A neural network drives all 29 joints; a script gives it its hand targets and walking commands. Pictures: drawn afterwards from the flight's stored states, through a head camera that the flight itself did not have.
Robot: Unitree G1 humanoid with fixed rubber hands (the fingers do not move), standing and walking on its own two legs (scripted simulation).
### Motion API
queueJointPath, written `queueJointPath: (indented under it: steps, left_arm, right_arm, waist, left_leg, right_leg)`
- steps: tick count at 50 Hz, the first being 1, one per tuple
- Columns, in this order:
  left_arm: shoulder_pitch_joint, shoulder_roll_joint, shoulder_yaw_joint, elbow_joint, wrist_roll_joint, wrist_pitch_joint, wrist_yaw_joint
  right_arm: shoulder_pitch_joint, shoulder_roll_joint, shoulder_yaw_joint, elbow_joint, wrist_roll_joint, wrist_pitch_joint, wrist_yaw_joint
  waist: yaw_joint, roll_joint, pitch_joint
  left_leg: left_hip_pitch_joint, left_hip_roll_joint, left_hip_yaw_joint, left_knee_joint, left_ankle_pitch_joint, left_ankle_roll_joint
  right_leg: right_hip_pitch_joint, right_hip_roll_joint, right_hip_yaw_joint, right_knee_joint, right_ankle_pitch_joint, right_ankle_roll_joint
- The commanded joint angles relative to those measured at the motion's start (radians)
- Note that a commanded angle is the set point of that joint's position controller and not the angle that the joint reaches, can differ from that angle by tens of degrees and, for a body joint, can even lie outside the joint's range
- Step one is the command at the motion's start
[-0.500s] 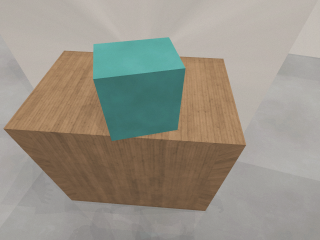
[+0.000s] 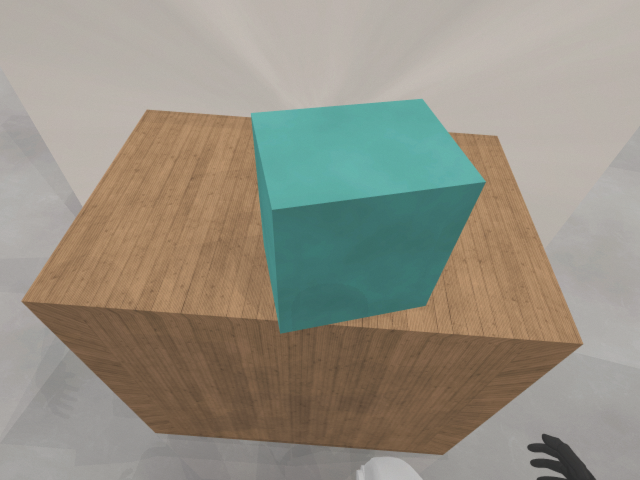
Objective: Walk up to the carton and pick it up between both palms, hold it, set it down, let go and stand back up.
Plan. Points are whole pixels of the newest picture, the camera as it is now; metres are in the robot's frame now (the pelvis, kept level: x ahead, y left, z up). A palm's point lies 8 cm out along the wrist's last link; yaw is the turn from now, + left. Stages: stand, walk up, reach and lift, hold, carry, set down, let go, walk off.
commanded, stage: walk up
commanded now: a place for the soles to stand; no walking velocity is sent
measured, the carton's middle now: (348, 220) +0.43 -0.02 +0.09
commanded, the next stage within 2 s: none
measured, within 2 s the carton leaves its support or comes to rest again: neither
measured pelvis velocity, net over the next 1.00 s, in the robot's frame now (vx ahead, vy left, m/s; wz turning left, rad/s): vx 0.04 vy -0.03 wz -0.04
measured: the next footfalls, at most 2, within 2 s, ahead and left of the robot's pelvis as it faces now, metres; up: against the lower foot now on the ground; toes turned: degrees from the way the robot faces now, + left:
right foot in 0.20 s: +0.15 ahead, -0.15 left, +0.00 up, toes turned -4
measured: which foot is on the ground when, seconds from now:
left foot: down 0.00-1.00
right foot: up 0.00-0.18, down 0.20-1.00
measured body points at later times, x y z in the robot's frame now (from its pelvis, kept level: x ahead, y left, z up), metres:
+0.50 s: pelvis +0.06 -0.02 -0.01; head +0.11 -0.02 +0.44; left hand +0.26 +0.27 -0.10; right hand +0.15 -0.35 -0.11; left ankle +0.04 +0.13 -0.72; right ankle +0.11 -0.14 -0.72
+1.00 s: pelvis +0.04 -0.03 +0.01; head +0.07 -0.03 +0.46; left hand +0.18 +0.27 -0.11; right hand +0.13 -0.37 -0.09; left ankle +0.04 +0.13 -0.72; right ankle +0.11 -0.14 -0.72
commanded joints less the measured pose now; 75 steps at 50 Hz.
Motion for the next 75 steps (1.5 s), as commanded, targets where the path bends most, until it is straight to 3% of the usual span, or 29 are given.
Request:
queueJointPath:
  steps: [1, 7, 9, 11, 12, 13, 14, 18, 20, 21, 22, 24, 26, 29, 33, 35, 39, 45, 48, 51, 53, 56, 58, 60, 62, 64, 67, 72, 75]
  left_arm:
    - [0.091, 0.143, 0.036, -0.061, 0.011, 0.022, 0.003]
    - [0.020, 0.174, 0.039, -0.131, 0.009, 0.018, -0.003]
    - [0.013, 0.191, 0.035, -0.140, 0.008, 0.010, 0.001]
    - [-0.047, 0.276, 0.054, -0.138, 0.007, 0.005, 0.001]
    - [-0.066, 0.289, 0.049, -0.168, -0.015, 0.007, 0.007]
    - [-0.086, 0.268, 0.041, -0.164, -0.009, 0.001, 0.009]
    - [-0.074, 0.270, 0.035, -0.161, -0.009, 0.001, 0.013]
    - [-0.185, 0.203, 0.006, -0.161, -0.008, 0.022, 0.014]
    - [-0.271, 0.153, -0.008, -0.189, -0.018, 0.029, 0.000]
    - [-0.243, 0.163, -0.002, -0.168, -0.029, 0.034, -0.004]
    - [-0.253, 0.173, 0.003, -0.159, -0.031, 0.040, -0.003]
    - [-0.256, 0.197, 0.022, -0.124, -0.016, 0.035, -0.007]
    - [-0.265, 0.192, 0.018, -0.080, -0.021, 0.031, -0.017]
    - [-0.306, 0.179, 0.010, -0.045, -0.010, 0.031, -0.021]
    - [-0.350, 0.183, 0.009, -0.027, -0.012, 0.029, -0.023]
    - [-0.377, 0.164, 0.002, -0.002, -0.008, 0.034, -0.029]
    - [-0.368, 0.183, 0.010, 0.025, -0.023, 0.039, -0.038]
    - [-0.406, 0.167, 0.005, 0.057, -0.011, 0.024, -0.041]
    - [-0.402, 0.182, 0.011, 0.061, -0.020, 0.026, -0.043]
    - [-0.397, 0.163, 0.016, 0.068, -0.025, 0.024, -0.047]
    - [-0.366, 0.121, 0.010, 0.087, -0.026, 0.019, -0.048]
    - [-0.335, 0.164, 0.028, 0.097, -0.024, 0.011, -0.045]
    - [-0.355, 0.163, 0.033, 0.101, -0.024, 0.011, -0.045]
    - [-0.363, 0.162, 0.025, 0.109, -0.026, 0.010, -0.044]
    - [-0.356, 0.159, 0.023, 0.116, -0.020, 0.010, -0.044]
    - [-0.366, 0.140, 0.022, 0.115, -0.026, 0.013, -0.046]
    - [-0.365, 0.158, 0.025, 0.112, -0.026, 0.010, -0.043]
    - [-0.347, 0.109, 0.012, 0.108, -0.028, 0.009, -0.046]
    - [-0.332, 0.077, 0.002, 0.139, -0.021, 0.003, -0.037]
  right_arm:
    - [-0.028, -0.276, -0.062, -0.096, 0.002, -0.040, -0.042]
    - [-0.046, -0.336, -0.046, -0.148, 0.022, -0.016, -0.045]
    - [-0.014, -0.333, -0.034, -0.148, 0.017, 0.003, -0.046]
    - [0.007, -0.265, -0.012, -0.142, 0.041, 0.006, -0.037]
    - [0.006, -0.266, -0.011, -0.146, 0.059, 0.016, -0.047]
    - [-0.032, -0.273, -0.010, -0.136, 0.059, 0.024, -0.050]
    - [-0.034, -0.276, -0.012, -0.135, 0.056, 0.022, -0.054]
    - [0.087, -0.274, 0.001, -0.067, 0.045, -0.014, -0.075]
    - [0.113, -0.346, -0.018, -0.026, 0.025, -0.035, -0.073]
    - [0.033, -0.418, -0.034, -0.045, 0.030, -0.036, -0.068]
    - [-0.027, -0.392, -0.022, -0.056, 0.021, -0.035, -0.060]
    - [-0.030, -0.376, -0.020, -0.049, 0.025, -0.033, -0.058]
    - [-0.036, -0.322, -0.005, -0.050, 0.038, -0.027, -0.060]
    - [0.016, -0.302, 0.005, -0.020, 0.041, -0.024, -0.066]
    - [0.024, -0.335, -0.002, 0.012, 0.045, -0.027, -0.071]
    - [0.007, -0.322, 0.002, 0.010, 0.040, -0.019, -0.075]
    - [-0.065, -0.332, 0.000, 0.014, 0.040, -0.017, -0.070]
    - [0.023, -0.281, 0.001, 0.061, 0.034, -0.011, -0.071]
    - [0.016, -0.275, -0.006, 0.083, 0.047, -0.018, -0.066]
    - [0.042, -0.318, -0.017, 0.105, 0.034, -0.030, -0.064]
    - [-0.051, -0.318, -0.015, 0.081, 0.016, -0.036, -0.060]
    - [-0.010, -0.317, -0.026, 0.102, 0.025, -0.034, -0.056]
    - [-0.042, -0.290, -0.017, 0.101, 0.025, -0.034, -0.058]
    - [-0.027, -0.283, -0.017, 0.113, 0.032, -0.034, -0.055]
    - [0.019, -0.254, -0.015, 0.124, 0.030, -0.029, -0.052]
    - [0.019, -0.285, -0.016, 0.135, 0.028, -0.024, -0.053]
    - [0.014, -0.271, -0.014, 0.151, 0.029, -0.029, -0.059]
    - [-0.006, -0.266, -0.016, 0.146, 0.014, -0.040, -0.055]
    - [-0.013, -0.205, -0.001, 0.152, 0.021, -0.033, -0.047]
  waist:
    - [-0.015, 0.194, -0.015]
    - [-0.027, 0.289, -0.133]
    - [-0.007, 0.195, -0.166]
    - [-0.002, -0.006, -0.152]
    - [0.017, -0.047, -0.232]
    - [0.004, -0.061, -0.251]
    - [0.027, -0.068, -0.252]
    - [-0.025, -0.155, -0.268]
    - [-0.047, -0.023, -0.270]
    - [-0.017, 0.071, -0.225]
    - [-0.006, 0.121, -0.159]
    - [-0.007, 0.194, -0.175]
    - [-0.009, 0.167, -0.225]
    - [-0.027, 0.106, -0.289]
    - [-0.034, 0.116, -0.274]
    - [-0.032, 0.059, -0.230]
    - [-0.011, 0.174, -0.158]
    - [-0.032, -0.013, -0.194]
    - [-0.036, 0.025, -0.164]
    - [-0.027, 0.006, -0.177]
    - [0.009, 0.073, -0.137]
    - [-0.019, 0.054, -0.177]
    - [-0.016, 0.133, -0.154]
    - [-0.026, 0.107, -0.148]
    - [-0.038, -0.016, -0.188]
    - [-0.033, 0.102, -0.138]
    - [-0.026, 0.010, -0.168]
    - [-0.013, 0.106, -0.197]
    - [-0.019, 0.000, -0.200]
  left_leg:
    - [-0.090, 0.370, -0.322, -0.361, -0.004, 0.172]
    - [0.009, 0.339, -0.147, -0.099, 0.493, 0.155]
    - [-0.062, 0.277, -0.109, 0.001, 0.387, 0.083]
    - [-0.121, 0.103, -0.043, 0.163, 0.165, -0.030]
    - [-0.018, 0.024, -0.043, 0.258, -0.099, -0.018]
    - [-0.020, -0.001, -0.105, 0.286, -0.326, -0.013]
    - [-0.073, 0.001, -0.149, 0.361, -0.389, -0.004]
    - [-0.071, 0.022, -0.203, 0.074, -0.251, 0.010]
    - [0.024, 0.159, -0.345, -0.143, 0.138, 0.019]
    - [-0.020, 0.248, -0.461, -0.152, 0.247, 0.090]
    - [-0.096, 0.237, -0.438, -0.123, 0.283, 0.116]
    - [-0.073, 0.194, -0.297, -0.078, 0.374, 0.064]
    - [-0.056, 0.135, -0.245, -0.072, 0.270, 0.008]
    - [0.039, 0.111, -0.224, -0.019, 0.252, -0.004]
    - [0.034, 0.100, -0.216, -0.047, 0.245, 0.000]
    - [0.001, 0.101, -0.243, -0.086, 0.150, 0.004]
    - [-0.081, 0.127, -0.293, -0.203, 0.012, 0.028]
    - [0.018, -0.014, -0.149, -0.057, -0.090, 0.004]
    - [0.038, 0.004, -0.167, -0.118, -0.048, 0.013]
    - [-0.058, 0.088, -0.319, -0.252, -0.152, 0.052]
    - [-0.116, 0.097, -0.304, -0.258, -0.078, 0.048]
    - [-0.105, 0.092, -0.297, -0.257, -0.126, 0.041]
    - [-0.086, 0.066, -0.271, -0.249, -0.099, 0.043]
    - [-0.076, 0.067, -0.279, -0.240, -0.100, 0.038]
    - [-0.027, 0.041, -0.241, -0.212, -0.076, 0.026]
    - [-0.083, 0.059, -0.261, -0.255, -0.113, 0.036]
    - [-0.079, 0.048, -0.262, -0.225, -0.068, 0.036]
    - [-0.086, 0.084, -0.315, -0.286, -0.074, 0.050]
    - [-0.023, 0.039, -0.244, -0.239, -0.075, 0.020]
  right_leg:
    - [-0.010, -0.053, 0.082, -0.122, 0.038, 0.026]
    - [0.070, -0.058, -0.037, -0.345, 0.110, 0.016]
    - [0.191, -0.016, -0.046, -0.516, 0.347, -0.015]
    - [0.202, -0.130, 0.128, -0.596, 0.583, -0.113]
    - [0.133, -0.223, 0.260, -0.617, 0.539, -0.222]
    - [0.128, -0.226, 0.367, -0.649, 0.525, -0.243]
    - [0.183, -0.276, 0.344, -0.661, 0.531, -0.264]
    - [0.254, -0.198, 0.202, -0.524, 0.811, -0.191]
    - [0.161, -0.087, 0.051, -0.382, 0.648, -0.065]
    - [0.129, -0.008, 0.018, -0.360, 0.512, -0.008]
    - [0.166, -0.008, 0.000, -0.383, 0.409, -0.003]
    - [0.220, -0.030, -0.016, -0.430, 0.508, -0.018]
    - [0.276, -0.086, 0.006, -0.511, 0.581, -0.053]
    - [0.295, -0.126, 0.031, -0.550, 0.654, -0.101]
    - [0.289, -0.118, 0.015, -0.545, 0.664, -0.088]
    - [0.236, -0.100, 0.009, -0.573, 0.565, -0.087]
    - [0.239, -0.073, 0.000, -0.609, 0.329, -0.053]
    - [0.147, -0.171, 0.074, -0.783, 0.137, -0.129]
    - [0.113, -0.150, 0.060, -0.780, 0.116, -0.101]
    - [0.189, -0.095, 0.012, -0.723, 0.037, -0.057]
    - [0.244, -0.067, -0.008, -0.719, 0.127, -0.037]
    - [0.257, -0.091, 0.018, -0.734, 0.099, -0.044]
    - [0.229, -0.104, 0.034, -0.760, 0.106, -0.060]
    - [0.218, -0.113, 0.017, -0.774, 0.092, -0.063]
    - [0.199, -0.114, 0.029, -0.812, 0.014, -0.053]
    - [0.202, -0.106, 0.001, -0.778, 0.048, -0.056]
    - [0.241, -0.106, -0.001, -0.797, 0.052, -0.055]
    - [0.273, -0.102, -0.015, -0.746, 0.133, -0.051]
    - [0.247, -0.138, 0.009, -0.833, 0.027, -0.060]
